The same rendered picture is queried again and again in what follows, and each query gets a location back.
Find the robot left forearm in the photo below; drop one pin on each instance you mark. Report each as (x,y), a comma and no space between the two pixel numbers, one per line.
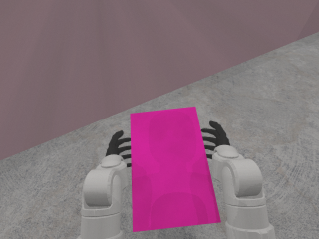
(102,199)

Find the robot right hand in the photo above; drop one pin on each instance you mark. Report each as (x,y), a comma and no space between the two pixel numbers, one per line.
(219,133)

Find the robot left hand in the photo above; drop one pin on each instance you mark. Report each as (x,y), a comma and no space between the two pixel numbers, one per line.
(114,144)

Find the robot right forearm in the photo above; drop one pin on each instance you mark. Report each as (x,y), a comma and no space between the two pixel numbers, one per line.
(243,194)

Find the carton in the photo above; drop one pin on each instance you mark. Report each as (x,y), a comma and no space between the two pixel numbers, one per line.
(171,180)

